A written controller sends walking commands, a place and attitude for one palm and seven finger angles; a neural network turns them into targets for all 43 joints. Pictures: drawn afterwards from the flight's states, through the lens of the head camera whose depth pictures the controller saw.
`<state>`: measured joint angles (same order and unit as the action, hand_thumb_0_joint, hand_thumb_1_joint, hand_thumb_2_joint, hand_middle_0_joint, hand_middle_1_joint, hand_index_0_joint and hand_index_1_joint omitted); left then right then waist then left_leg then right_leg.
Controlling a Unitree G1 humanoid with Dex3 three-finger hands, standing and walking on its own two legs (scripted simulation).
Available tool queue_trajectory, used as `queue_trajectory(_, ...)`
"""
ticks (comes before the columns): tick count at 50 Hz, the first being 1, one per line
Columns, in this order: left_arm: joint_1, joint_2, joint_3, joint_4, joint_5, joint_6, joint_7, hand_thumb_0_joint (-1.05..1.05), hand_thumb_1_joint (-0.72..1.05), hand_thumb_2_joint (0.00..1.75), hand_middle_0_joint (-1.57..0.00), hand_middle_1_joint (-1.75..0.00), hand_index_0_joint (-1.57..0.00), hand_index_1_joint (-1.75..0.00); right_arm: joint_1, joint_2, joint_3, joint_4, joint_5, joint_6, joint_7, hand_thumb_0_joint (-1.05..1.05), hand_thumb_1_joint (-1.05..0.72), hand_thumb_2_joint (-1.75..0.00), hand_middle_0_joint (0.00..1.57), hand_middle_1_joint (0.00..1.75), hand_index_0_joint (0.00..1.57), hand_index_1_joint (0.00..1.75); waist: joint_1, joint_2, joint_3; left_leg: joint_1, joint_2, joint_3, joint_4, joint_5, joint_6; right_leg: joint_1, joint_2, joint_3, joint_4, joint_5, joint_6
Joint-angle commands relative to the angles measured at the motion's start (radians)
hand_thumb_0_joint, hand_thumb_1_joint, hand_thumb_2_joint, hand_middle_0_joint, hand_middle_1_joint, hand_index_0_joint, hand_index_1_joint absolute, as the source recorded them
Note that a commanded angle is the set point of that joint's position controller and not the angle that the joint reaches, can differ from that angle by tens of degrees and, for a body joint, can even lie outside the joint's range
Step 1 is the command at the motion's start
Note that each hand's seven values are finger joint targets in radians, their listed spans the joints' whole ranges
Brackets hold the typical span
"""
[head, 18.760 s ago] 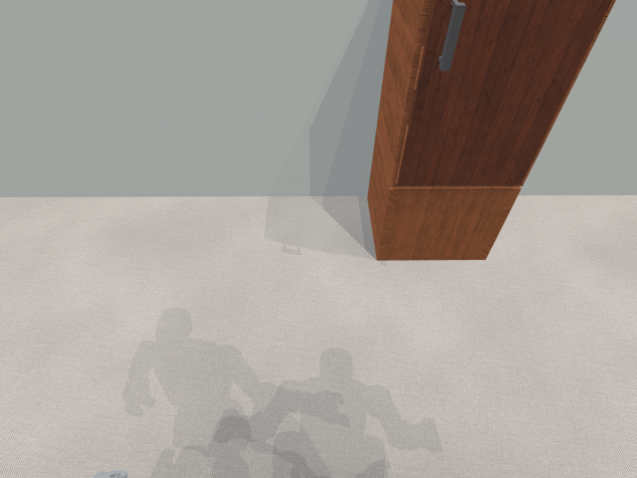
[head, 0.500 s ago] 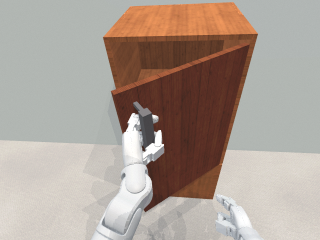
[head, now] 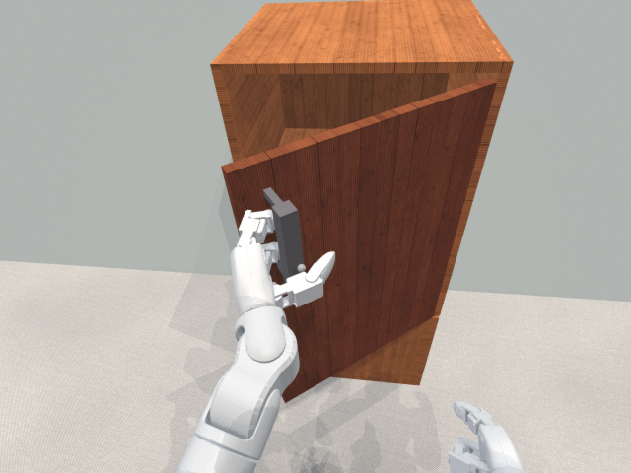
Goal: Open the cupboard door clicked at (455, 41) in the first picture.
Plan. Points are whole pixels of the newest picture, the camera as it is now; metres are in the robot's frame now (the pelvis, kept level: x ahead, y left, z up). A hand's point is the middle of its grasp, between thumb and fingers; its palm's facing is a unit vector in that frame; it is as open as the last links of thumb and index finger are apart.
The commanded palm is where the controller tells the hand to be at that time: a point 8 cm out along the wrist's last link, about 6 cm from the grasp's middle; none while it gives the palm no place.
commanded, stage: open thumb and fingers to let go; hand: left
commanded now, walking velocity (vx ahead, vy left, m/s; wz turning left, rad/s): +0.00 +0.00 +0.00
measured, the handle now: (283, 244) +0.36 +0.07 +0.14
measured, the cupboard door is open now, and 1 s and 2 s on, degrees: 37 37 38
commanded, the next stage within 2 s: slide the hand sideways off the handle in 0.48 s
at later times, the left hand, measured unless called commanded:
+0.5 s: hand (302, 264) +0.32 +0.04 +0.14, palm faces +0.22 -0.97 -0.04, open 15.3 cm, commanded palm +0.27 +0.07 +0.14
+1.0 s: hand (297, 289) +0.28 +0.04 +0.14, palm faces -0.15 -0.99 -0.01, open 16.3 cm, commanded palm +0.25 +0.10 +0.14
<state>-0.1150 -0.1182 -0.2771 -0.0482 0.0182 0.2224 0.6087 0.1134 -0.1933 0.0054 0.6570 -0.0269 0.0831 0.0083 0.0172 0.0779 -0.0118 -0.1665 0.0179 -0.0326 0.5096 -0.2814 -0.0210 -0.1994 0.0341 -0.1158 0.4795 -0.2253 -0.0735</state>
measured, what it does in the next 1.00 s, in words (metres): stands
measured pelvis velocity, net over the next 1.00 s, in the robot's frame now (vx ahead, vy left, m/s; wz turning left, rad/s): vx -0.01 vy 0.03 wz -0.03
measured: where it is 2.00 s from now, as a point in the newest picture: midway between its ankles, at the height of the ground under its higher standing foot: outside the picture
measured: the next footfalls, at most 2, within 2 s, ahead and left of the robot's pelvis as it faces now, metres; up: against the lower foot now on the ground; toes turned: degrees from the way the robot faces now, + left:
none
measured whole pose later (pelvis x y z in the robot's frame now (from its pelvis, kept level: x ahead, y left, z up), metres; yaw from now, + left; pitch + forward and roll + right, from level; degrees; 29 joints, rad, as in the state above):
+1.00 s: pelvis -0.01 +0.03 +0.00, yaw -2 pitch -5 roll +0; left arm -0.09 -0.03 -0.27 -0.06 -0.05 0.17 0.17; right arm 0.18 -0.18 0.06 0.56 0.02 0.08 0.01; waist 0.02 0.05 -0.01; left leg -0.17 -0.02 0.02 0.56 -0.31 0.02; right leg -0.23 -0.01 -0.07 0.56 -0.25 -0.03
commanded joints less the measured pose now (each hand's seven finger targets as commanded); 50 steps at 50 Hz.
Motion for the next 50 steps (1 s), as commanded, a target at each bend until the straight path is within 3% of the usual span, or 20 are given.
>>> queue_trajectory(1, -0.302, -0.128, 0.001, -0.201, 0.016, -0.063, -0.006, 0.00, -0.36, 0.36, -0.31, -1.22, -0.31, -1.22, -0.191, -0.038, -0.007, -0.168, 0.006, -0.059, -0.007, 0.00, -0.90, -0.90, 0.20, 0.30, 0.20, 0.30, 0.016, -0.195, -0.163, 0.009, -0.046, 0.018, -0.025, 0.117, 0.041, 0.063, -0.096, 0.147, -0.183, -0.031, 0.054)
queue_trajectory(3, -0.320, -0.140, -0.004, -0.177, 0.014, -0.060, -0.007, 0.00, -0.50, 0.30, -0.30, -1.20, -0.30, -1.20, -0.199, -0.037, -0.004, -0.160, 0.010, -0.054, -0.007, 0.00, -0.90, -0.90, 0.20, 0.30, 0.20, 0.30, 0.015, -0.170, -0.143, 0.018, -0.044, 0.015, -0.034, 0.117, 0.041, 0.044, -0.090, 0.133, -0.179, -0.046, 0.047)
queue_trajectory(5, -0.330, -0.146, -0.005, -0.171, 0.015, -0.058, -0.002, 0.00, -0.50, 0.30, -0.30, -1.20, -0.30, -1.20, -0.196, -0.035, -0.004, -0.159, 0.008, -0.054, -0.004, 0.00, -0.90, -0.90, 0.20, 0.30, 0.20, 0.30, 0.018, -0.184, -0.150, 0.020, -0.042, 0.013, -0.038, 0.122, 0.039, 0.049, -0.086, 0.123, -0.172, -0.044, 0.044)
queue_trajectory(9, -0.345, -0.171, -0.017, -0.164, 0.021, -0.047, 0.009, 0.00, -0.50, 0.30, -0.27, -1.00, -0.27, -1.00, -0.197, -0.035, -0.004, -0.156, 0.009, -0.047, 0.005, 0.00, -0.90, -0.90, 0.20, 0.30, 0.20, 0.30, 0.020, -0.152, -0.162, 0.028, -0.034, 0.010, -0.046, 0.139, 0.033, 0.044, -0.075, 0.095, -0.139, -0.021, 0.034)
queue_trajectory(15, -0.378, -0.208, -0.041, -0.144, 0.022, -0.026, 0.026, 0.00, -0.50, 0.30, -0.22, -0.70, -0.22, -0.70, -0.204, -0.035, -0.005, -0.146, 0.009, -0.040, 0.022, 0.00, -0.90, -0.90, 0.20, 0.30, 0.20, 0.30, 0.013, -0.142, -0.162, 0.028, -0.021, 0.002, -0.040, 0.146, 0.026, 0.021, -0.063, 0.070, -0.103, -0.009, 0.026)
queue_trajectory(16, -0.371, -0.211, -0.042, -0.134, 0.023, -0.020, 0.030, 0.00, -0.50, 0.30, -0.21, -0.65, -0.21, -0.65, -0.203, -0.036, -0.006, -0.146, 0.006, -0.040, 0.025, 0.00, -0.90, -0.90, 0.20, 0.30, 0.20, 0.30, 0.016, -0.162, -0.161, 0.023, -0.019, -0.001, -0.039, 0.155, 0.025, 0.022, -0.059, 0.065, -0.095, 0.001, 0.026)
queue_trajectory(18, -0.377, -0.225, -0.052, -0.130, 0.026, -0.014, 0.034, 0.00, -0.50, 0.30, -0.19, -0.55, -0.19, -0.55, -0.207, -0.037, -0.005, -0.140, 0.010, -0.033, 0.032, 0.00, -0.90, -0.90, 0.20, 0.30, 0.20, 0.30, 0.016, -0.113, -0.165, 0.021, -0.012, -0.009, -0.045, 0.161, 0.018, 0.015, -0.054, 0.052, -0.064, 0.021, 0.019)
queue_trajectory(23, -0.422, -0.238, -0.050, -0.102, 0.019, 0.005, 0.052, 0.00, -0.50, 0.30, -0.15, -0.30, -0.15, -0.30, -0.216, -0.038, -0.006, -0.132, 0.008, -0.029, 0.040, 0.00, -0.90, -0.90, 0.20, 0.30, 0.20, 0.30, 0.016, -0.155, -0.169, 0.003, -0.008, -0.015, -0.040, 0.145, 0.015, -0.001, -0.048, 0.041, -0.043, 0.005, 0.022)
queue_trajectory(29, -0.464, -0.229, -0.037, -0.084, 0.019, 0.016, 0.059, 0.00, -0.50, 0.30, -0.15, -0.30, -0.15, -0.30, -0.227, -0.038, -0.004, -0.126, 0.009, -0.019, 0.038, 0.00, -0.90, -0.90, 0.20, 0.30, 0.20, 0.30, 0.013, -0.153, -0.162, -0.014, -0.014, -0.011, -0.029, 0.115, 0.014, -0.013, -0.054, 0.052, -0.055, -0.038, 0.022)
queue_trajectory(30, -0.413, -0.164, -0.278, -0.113, 0.106, -0.033, -0.183, 0.00, -0.50, 0.30, -0.15, -0.30, -0.15, -0.30, -0.101, -0.078, -0.009, -0.149, 0.006, 0.002, 0.036, 0.00, -0.90, -0.90, 0.20, 0.30, 0.20, 0.30, -0.090, -0.224, -0.082, 0.031, -0.024, -0.013, -0.041, 0.153, 0.046, -0.040, -0.043, 0.085, -0.034, 0.073, 0.023)
queue_trajectory(31, -0.499, -0.088, -0.203, -0.146, 0.066, -0.091, -0.305, 0.00, -0.50, 0.30, -0.15, -0.30, -0.15, -0.30, -0.102, -0.072, -0.005, -0.184, 0.023, 0.008, 0.015, 0.00, -0.90, -0.90, 0.20, 0.30, 0.20, 0.30, -0.067, -0.202, -0.170, 0.032, -0.031, -0.009, -0.036, 0.171, 0.054, -0.001, -0.042, 0.073, -0.014, 0.128, 0.019)
queue_trajectory(32, -0.521, -0.055, -0.201, -0.165, 0.045, -0.127, -0.399, 0.00, -0.50, 0.30, -0.15, -0.30, -0.15, -0.30, -0.097, -0.075, 0.000, -0.207, 0.026, 0.009, -0.003, 0.00, -0.90, -0.90, 0.20, 0.30, 0.20, 0.30, -0.070, -0.118, -0.205, 0.068, -0.027, -0.004, -0.030, 0.187, 0.055, 0.011, -0.045, 0.073, 0.006, 0.167, 0.016)
queue_trajectory(33, -0.550, -0.025, -0.183, -0.181, 0.008, -0.153, -0.477, 0.00, -0.50, 0.30, -0.15, -0.30, -0.15, -0.30, -0.097, -0.073, 0.008, -0.225, 0.032, -0.001, -0.015, 0.00, -0.90, -0.90, 0.20, 0.30, 0.20, 0.30, -0.066, -0.089, -0.243, 0.076, -0.035, -0.008, -0.024, 0.177, 0.055, 0.022, -0.048, 0.068, 0.015, 0.164, 0.014)
queue_trajectory(34, -0.530, -0.023, -0.165, -0.164, -0.020, -0.161, -0.522, 0.00, -0.50, 0.30, -0.15, -0.30, -0.15, -0.30, -0.101, -0.066, 0.015, -0.238, 0.042, -0.014, -0.023, 0.00, -0.90, -0.90, 0.20, 0.30, 0.20, 0.30, -0.057, -0.089, -0.235, 0.066, -0.034, -0.012, -0.027, 0.157, 0.054, 0.018, -0.046, 0.066, 0.011, 0.139, 0.014)
queue_trajectory(35, -0.510, -0.021, -0.136, -0.151, -0.049, -0.161, -0.542, 0.00, -0.50, 0.30, -0.15, -0.30, -0.15, -0.30, -0.105, -0.062, 0.020, -0.244, 0.047, -0.027, -0.027, 0.00, -0.90, -0.90, 0.20, 0.30, 0.20, 0.30, -0.049, -0.086, -0.216, 0.055, -0.031, -0.018, -0.034, 0.136, 0.049, 0.010, -0.043, 0.060, 0.003, 0.106, 0.015)
queue_trajectory(37, -0.456, -0.079, -0.133, -0.129, -0.101, -0.147, -0.541, 0.00, -0.50, 0.30, -0.15, -0.30, -0.15, -0.30, -0.114, -0.059, 0.026, -0.254, 0.060, -0.055, -0.023, 0.00, -0.90, -0.90, 0.20, 0.30, 0.20, 0.30, -0.040, -0.096, -0.160, 0.029, -0.022, -0.036, -0.052, 0.098, 0.041, -0.021, -0.034, 0.044, 0.001, 0.047, 0.020)
queue_trajectory(39, -0.386, -0.059, -0.074, -0.145, -0.132, -0.135, -0.514, 0.00, -0.50, 0.30, -0.15, -0.30, -0.15, -0.30, -0.118, -0.066, 0.024, -0.259, 0.061, -0.074, -0.015, 0.00, -0.90, -0.90, 0.20, 0.30, 0.20, 0.30, -0.019, -0.150, -0.141, -0.001, -0.016, -0.041, -0.069, 0.066, 0.035, -0.018, -0.028, 0.035, -0.003, 0.008, 0.027)
queue_trajectory(42, -0.332, -0.008, -0.030, -0.179, -0.107, -0.122, -0.473, 0.00, -0.50, 0.30, -0.15, -0.30, -0.15, -0.30, -0.119, -0.072, 0.021, -0.262, 0.056, -0.078, -0.003, 0.00, -0.90, -0.90, 0.20, 0.30, 0.20, 0.30, -0.002, -0.148, -0.136, -0.025, -0.017, -0.029, -0.069, 0.054, 0.033, -0.008, -0.032, 0.044, -0.008, -0.014, 0.027)
queue_trajectory(44, -0.330, -0.001, -0.031, -0.204, -0.084, -0.118, -0.455, 0.00, -0.50, 0.30, -0.15, -0.30, -0.15, -0.30, -0.127, -0.070, 0.022, -0.269, 0.054, -0.074, 0.001, 0.00, -0.90, -0.90, 0.20, 0.30, 0.20, 0.30, -0.004, -0.155, -0.116, -0.035, -0.017, -0.023, -0.071, 0.035, 0.036, -0.015, -0.034, 0.051, -0.018, -0.037, 0.028)
queue_trajectory(50, -0.229, 0.090, 0.041, -0.273, -0.066, -0.104, -0.452, 0.00, -0.50, 0.30, -0.15, -0.30, -0.15, -0.30, -0.143, -0.064, 0.030, -0.291, 0.046, -0.055, -0.009, 0.00, -0.90, -0.90, 0.20, 0.30, 0.20, 0.30, 0.019, -0.154, -0.121, -0.025, -0.026, 0.009, -0.065, 0.050, 0.044, 0.022, -0.042, 0.083, -0.066, -0.043, 0.032)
